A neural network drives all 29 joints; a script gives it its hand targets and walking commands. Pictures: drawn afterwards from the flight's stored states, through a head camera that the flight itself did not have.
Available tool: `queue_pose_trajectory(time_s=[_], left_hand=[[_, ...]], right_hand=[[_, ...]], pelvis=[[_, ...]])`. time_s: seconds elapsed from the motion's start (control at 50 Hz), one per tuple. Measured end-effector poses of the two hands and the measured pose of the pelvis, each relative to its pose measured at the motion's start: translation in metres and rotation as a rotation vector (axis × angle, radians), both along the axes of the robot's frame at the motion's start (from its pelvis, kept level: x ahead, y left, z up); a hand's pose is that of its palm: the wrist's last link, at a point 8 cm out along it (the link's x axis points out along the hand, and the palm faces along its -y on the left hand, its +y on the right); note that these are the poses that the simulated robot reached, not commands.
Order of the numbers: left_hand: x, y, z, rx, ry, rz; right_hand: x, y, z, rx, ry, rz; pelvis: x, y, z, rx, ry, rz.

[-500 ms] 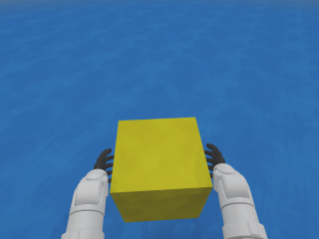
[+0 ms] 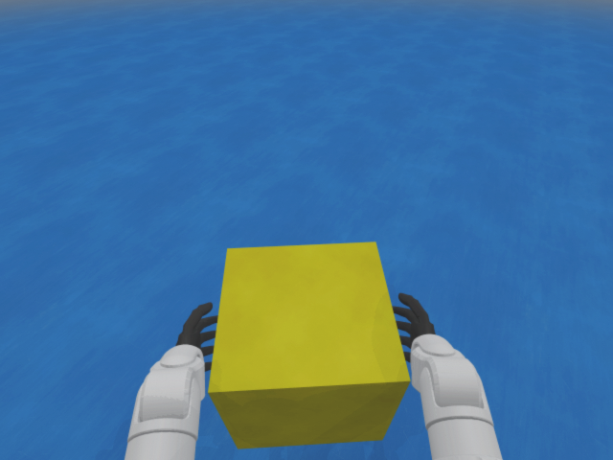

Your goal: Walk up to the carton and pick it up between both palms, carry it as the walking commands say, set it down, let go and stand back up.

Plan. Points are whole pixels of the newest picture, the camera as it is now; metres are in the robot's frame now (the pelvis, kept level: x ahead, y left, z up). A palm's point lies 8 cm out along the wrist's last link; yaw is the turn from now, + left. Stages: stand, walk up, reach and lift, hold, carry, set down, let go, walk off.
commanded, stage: hold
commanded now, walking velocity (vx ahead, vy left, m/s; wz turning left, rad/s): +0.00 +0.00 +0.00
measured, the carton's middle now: (306, 346) +0.32 +0.00 -0.01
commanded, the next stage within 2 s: carry in 0.64 s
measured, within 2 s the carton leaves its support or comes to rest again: neither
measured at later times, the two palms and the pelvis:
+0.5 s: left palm (190, 362) +0.27 +0.16 +0.03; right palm (424, 353) +0.27 -0.15 +0.03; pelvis +0.00 +0.00 +0.00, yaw +0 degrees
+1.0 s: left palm (165, 405) +0.19 +0.16 +0.08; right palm (448, 392) +0.20 -0.15 +0.07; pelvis -0.06 +0.01 -0.03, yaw +2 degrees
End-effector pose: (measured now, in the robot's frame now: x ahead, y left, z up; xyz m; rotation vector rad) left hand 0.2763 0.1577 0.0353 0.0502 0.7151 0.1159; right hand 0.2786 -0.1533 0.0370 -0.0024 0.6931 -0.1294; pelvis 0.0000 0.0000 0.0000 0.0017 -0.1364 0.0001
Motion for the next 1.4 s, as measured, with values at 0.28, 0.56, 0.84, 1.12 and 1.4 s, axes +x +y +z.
queue_pose_trajectory(time_s=[0.28,0.56,0.84,1.12,1.4], left_hand=[[-0.006,-0.002,-0.001,-0.001,-0.004,-0.007],[-0.006,-0.001,-0.002,0.004,0.001,-0.009],[-0.02,0.002,0.028,-0.013,-0.107,0.025],[-0.142,0.012,0.034,-0.085,-0.084,0.076],[-0.288,0.02,0.043,-0.048,-0.025,0.141]], right_hand=[[-0.009,-0.002,-0.001,0.004,-0.004,-0.012],[-0.008,-0.001,-0.002,0.003,0.0,-0.01],[-0.019,0.002,0.025,0.037,-0.108,-0.02],[-0.141,0.013,0.037,0.077,-0.086,-0.071],[-0.273,0.021,0.029,0.122,-0.017,-0.025]], pelvis=[[-0.001,0.002,-0.001,-0.001,-0.008,-0.005],[-0.003,0.002,-0.001,0.0,-0.004,-0.005],[-0.026,0.005,-0.02,0.002,0.099,0.004],[-0.099,0.018,-0.039,0.0,0.05,0.039],[-0.219,0.018,-0.029,0.033,0.051,0.029]])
